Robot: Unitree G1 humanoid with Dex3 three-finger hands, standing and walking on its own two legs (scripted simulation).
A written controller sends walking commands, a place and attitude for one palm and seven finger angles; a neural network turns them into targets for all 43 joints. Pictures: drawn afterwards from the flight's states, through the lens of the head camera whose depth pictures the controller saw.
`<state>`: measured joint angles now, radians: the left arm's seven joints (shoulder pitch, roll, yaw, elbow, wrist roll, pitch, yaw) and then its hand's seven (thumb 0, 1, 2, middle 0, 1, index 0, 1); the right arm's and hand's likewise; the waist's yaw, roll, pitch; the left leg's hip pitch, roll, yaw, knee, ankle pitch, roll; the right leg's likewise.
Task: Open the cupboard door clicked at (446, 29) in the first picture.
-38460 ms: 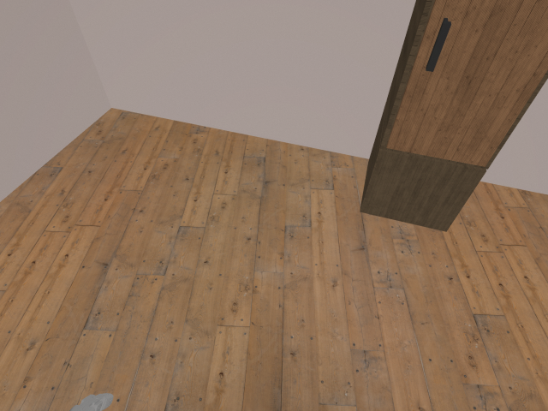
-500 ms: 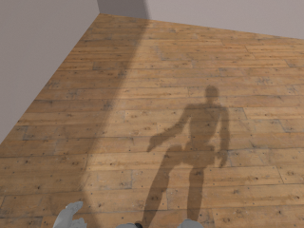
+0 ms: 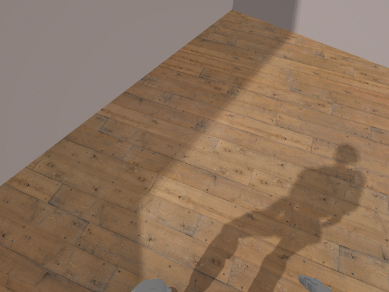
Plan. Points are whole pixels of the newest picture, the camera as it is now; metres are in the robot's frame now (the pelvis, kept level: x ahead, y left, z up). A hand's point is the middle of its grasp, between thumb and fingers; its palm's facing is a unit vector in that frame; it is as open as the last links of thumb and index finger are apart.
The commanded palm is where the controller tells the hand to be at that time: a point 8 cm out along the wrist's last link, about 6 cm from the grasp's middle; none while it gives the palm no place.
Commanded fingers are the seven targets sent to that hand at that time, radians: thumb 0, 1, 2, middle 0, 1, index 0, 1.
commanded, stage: turn to face it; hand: left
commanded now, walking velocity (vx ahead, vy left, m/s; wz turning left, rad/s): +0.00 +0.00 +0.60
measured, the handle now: out of the picture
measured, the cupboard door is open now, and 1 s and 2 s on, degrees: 46 46 46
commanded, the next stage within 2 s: none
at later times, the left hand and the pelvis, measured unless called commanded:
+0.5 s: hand out of the picture +0.12 +0.19 -0.14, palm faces +0.23 -0.93 -0.28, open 7.4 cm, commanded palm none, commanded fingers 0.00 0.90 0.90 -0.20 -0.30 -0.20 -0.30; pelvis +0.04 -0.03 +0.00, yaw +15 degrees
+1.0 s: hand out of the picture -0.04 +0.21 -0.18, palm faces +0.58 -0.78 -0.25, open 7.4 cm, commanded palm none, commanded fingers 0.00 0.90 0.90 -0.20 -0.30 -0.20 -0.30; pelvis +0.05 +0.00 +0.00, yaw +34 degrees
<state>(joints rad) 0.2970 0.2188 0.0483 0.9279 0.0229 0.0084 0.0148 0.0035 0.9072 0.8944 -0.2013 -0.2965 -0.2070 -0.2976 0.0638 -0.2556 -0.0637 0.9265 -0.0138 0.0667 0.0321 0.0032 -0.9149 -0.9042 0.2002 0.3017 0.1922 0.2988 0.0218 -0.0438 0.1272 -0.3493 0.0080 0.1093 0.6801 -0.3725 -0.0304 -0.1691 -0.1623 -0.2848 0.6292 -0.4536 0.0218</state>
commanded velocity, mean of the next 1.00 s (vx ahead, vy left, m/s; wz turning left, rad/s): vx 0.00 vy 0.00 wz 0.60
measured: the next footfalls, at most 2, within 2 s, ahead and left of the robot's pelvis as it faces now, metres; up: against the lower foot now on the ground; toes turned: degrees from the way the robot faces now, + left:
left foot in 0.02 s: +0.04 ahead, +0.11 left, +0.00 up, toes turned +7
right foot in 0.44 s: +0.10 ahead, -0.13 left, +0.00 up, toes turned +11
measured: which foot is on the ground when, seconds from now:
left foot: up 0.00-0.00, down 0.02-0.46, up 0.48-0.88, down 0.90-1.00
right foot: down 0.00-0.02, up 0.04-0.42, down 0.44-0.90, up 0.92-1.00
